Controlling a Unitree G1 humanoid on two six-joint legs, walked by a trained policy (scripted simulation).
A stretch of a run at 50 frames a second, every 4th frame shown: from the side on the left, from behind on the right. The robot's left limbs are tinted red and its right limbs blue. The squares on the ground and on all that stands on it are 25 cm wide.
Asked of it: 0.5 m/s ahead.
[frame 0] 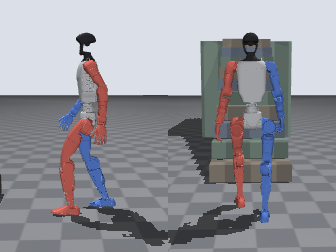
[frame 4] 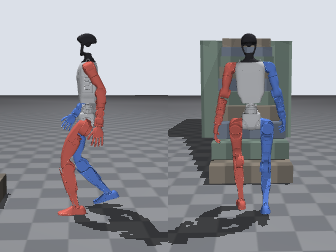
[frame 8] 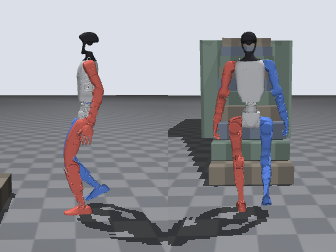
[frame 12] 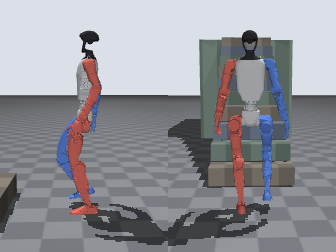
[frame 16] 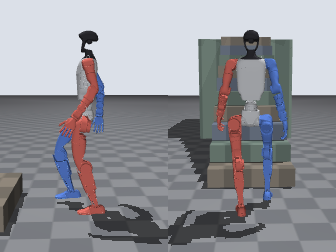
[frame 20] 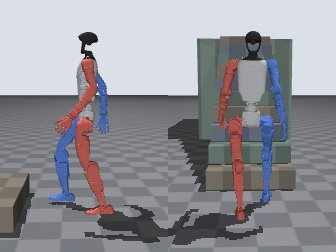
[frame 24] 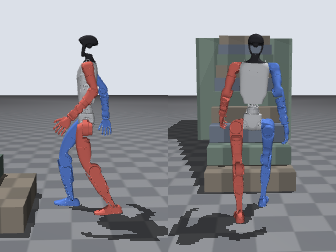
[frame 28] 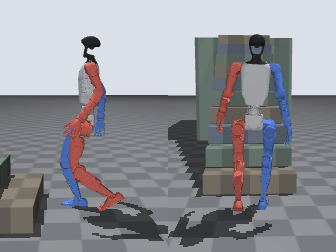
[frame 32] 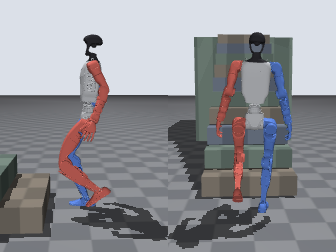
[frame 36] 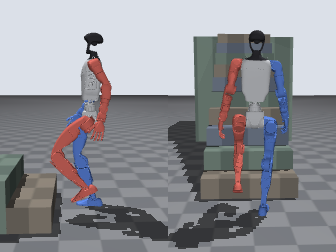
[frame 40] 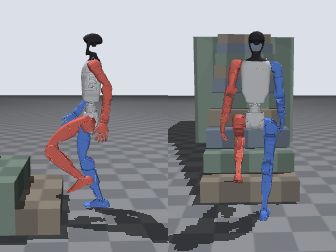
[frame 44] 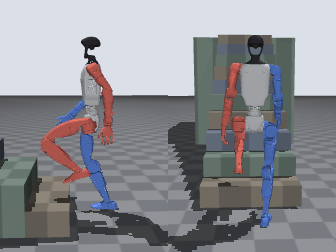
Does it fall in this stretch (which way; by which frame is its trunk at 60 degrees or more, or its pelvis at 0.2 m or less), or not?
no
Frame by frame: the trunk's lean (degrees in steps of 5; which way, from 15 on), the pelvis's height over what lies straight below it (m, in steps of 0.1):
0: 0, 0.8
4: 0, 0.8
8: 5, 0.8
12: 5, 0.8
16: 5, 0.8
20: 0, 0.8
24: 5, 0.7
28: 5, 0.7
32: 5, 0.8
36: 5, 0.8
40: 5, 0.8
44: 0, 0.8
